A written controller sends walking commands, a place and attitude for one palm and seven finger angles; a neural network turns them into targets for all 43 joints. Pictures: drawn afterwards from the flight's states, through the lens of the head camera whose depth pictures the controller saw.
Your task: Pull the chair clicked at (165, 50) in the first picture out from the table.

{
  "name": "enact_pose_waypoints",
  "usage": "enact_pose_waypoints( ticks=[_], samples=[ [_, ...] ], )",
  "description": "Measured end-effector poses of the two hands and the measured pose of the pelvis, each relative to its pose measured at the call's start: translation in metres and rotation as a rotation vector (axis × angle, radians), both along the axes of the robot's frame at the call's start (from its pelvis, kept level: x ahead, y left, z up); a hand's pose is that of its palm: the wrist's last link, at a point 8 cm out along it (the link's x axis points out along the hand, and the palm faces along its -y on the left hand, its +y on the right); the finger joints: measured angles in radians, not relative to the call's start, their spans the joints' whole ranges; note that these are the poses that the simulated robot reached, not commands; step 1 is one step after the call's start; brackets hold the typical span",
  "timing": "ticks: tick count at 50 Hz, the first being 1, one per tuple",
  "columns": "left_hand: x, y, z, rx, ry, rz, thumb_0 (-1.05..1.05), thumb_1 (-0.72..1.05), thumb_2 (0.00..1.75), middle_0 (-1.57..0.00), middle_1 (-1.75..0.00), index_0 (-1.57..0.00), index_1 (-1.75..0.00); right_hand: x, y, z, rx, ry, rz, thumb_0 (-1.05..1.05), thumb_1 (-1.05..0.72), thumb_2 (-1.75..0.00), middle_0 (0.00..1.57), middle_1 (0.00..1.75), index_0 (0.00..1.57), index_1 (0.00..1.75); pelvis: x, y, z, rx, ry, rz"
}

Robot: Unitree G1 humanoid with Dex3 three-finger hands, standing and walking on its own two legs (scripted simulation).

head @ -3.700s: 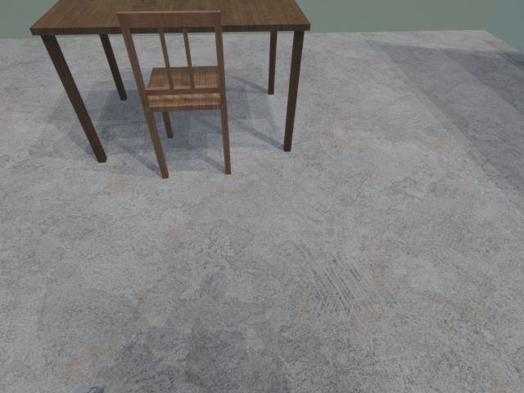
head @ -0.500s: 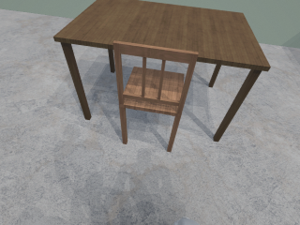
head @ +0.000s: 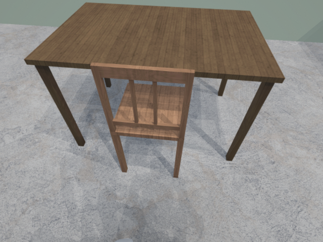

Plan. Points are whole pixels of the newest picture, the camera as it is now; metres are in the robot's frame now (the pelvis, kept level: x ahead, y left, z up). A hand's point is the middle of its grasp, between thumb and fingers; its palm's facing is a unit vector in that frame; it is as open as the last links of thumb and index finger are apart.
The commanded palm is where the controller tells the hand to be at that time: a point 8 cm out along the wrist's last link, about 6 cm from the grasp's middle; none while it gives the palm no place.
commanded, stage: take the last steps up to it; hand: left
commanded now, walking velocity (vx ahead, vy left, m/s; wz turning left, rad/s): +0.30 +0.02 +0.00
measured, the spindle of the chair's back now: (134, 102) +0.67 +0.17 -0.11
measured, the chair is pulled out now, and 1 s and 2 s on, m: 0.00 0.00 0.00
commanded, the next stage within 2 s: come to a stop and stand still in 0.40 s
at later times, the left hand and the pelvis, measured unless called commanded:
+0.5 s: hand (103, 212) +0.23 +0.20 -0.17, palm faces +0.00 -0.98 -0.21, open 7.4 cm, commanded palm none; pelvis +0.16 +0.02 -0.01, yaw -2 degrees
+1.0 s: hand (95, 212) +0.24 +0.23 -0.19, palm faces +0.06 -0.97 -0.22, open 7.3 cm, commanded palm none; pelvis +0.17 +0.04 -0.02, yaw -1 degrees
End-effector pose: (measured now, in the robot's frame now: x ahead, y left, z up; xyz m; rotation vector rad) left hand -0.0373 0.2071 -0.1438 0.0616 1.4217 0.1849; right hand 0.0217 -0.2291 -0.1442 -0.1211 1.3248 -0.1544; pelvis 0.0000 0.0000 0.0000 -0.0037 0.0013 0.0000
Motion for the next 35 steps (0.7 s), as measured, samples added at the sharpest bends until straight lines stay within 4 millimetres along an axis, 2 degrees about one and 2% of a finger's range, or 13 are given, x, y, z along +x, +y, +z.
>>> enact_pose_waypoints(
  ticks=[6,8,10,13,19,23,27,30,33,35],
  samples=[
    [0.005,0.011,-0.014,-0.045,0.076,0.055,0.0,0.9,0.89,-0.2,-0.3,-0.2,-0.3,0.076,0.017,0.006,-0.034,-0.079,0.062,0.01,-0.92,-0.9,0.19,0.3,0.19,0.3,0.041,0.019,-0.007,-0.017,-0.001,0.01],
    [0.011,0.019,-0.022,-0.055,0.105,0.059,0.0,0.9,0.89,-0.2,-0.3,-0.2,-0.3,0.098,0.027,0.003,-0.047,-0.117,0.071,0.01,-0.92,-0.9,0.19,0.3,0.19,0.3,0.056,0.028,-0.014,-0.018,-0.003,0.008],
    [0.026,0.028,-0.025,-0.054,0.125,0.039,0.0,0.9,0.89,-0.2,-0.3,-0.2,-0.3,0.112,0.036,0.004,-0.048,-0.143,0.062,0.01,-0.92,-0.9,0.19,0.3,0.2,0.3,0.068,0.033,-0.015,-0.003,-0.008,-0.008],
    [0.064,0.042,-0.02,-0.035,0.103,-0.004,0.0,0.9,0.89,-0.2,-0.3,-0.2,-0.3,0.117,0.04,0.008,-0.061,-0.148,0.007,0.0,-0.94,-0.9,0.2,0.3,0.2,0.3,0.086,0.038,-0.01,0.003,-0.008,-0.022],
    [0.169,0.059,-0.008,0.022,-0.059,-0.055,0.0,0.91,0.89,-0.2,-0.3,-0.2,-0.3,0.103,0.04,0.007,-0.047,-0.015,-0.018,0.0,-0.95,-0.9,0.2,0.3,0.2,0.3,0.121,0.036,-0.002,0.014,-0.004,-0.022],
    [0.235,0.053,-0.001,0.05,-0.15,-0.096,0.0,0.91,0.9,-0.2,-0.3,-0.2,-0.3,0.092,0.04,-0.002,-0.003,0.088,-0.047,0.0,-0.93,-0.9,0.2,0.3,0.2,0.3,0.145,0.026,-0.004,0.021,-0.009,-0.023],
    [0.289,0.036,-0.002,0.077,-0.215,-0.144,0.0,0.91,0.9,-0.2,-0.3,-0.2,-0.3,0.091,0.033,-0.021,0.043,0.161,-0.09,0.0,-0.92,-0.9,0.2,0.3,0.2,0.3,0.174,0.009,-0.016,0.036,-0.018,-0.03],
    [0.312,0.02,-0.002,0.085,-0.238,-0.154,0.0,0.91,0.89,-0.2,-0.3,-0.2,-0.3,0.102,0.025,-0.03,0.055,0.192,-0.104,0.01,-0.92,-0.9,0.2,0.3,0.2,0.3,0.189,0.0,-0.02,0.015,-0.025,-0.022],
    [0.319,0.008,0.002,0.078,-0.228,-0.154,0.0,0.91,0.89,-0.2,-0.3,-0.2,-0.3,0.124,0.018,-0.027,0.047,0.178,-0.107,0.01,-0.92,-0.9,0.2,0.3,0.2,0.3,0.196,-0.004,-0.015,0.019,-0.024,-0.017],
    [0.322,0.008,0.005,0.089,-0.23,-0.131,-0.01,0.92,0.89,-0.2,-0.3,-0.2,-0.3,0.141,0.014,-0.024,0.04,0.154,-0.098,0.01,-0.92,-0.9,0.19,0.3,0.2,0.3,0.198,-0.005,-0.011,0.024,-0.022,-0.015]
  ],
)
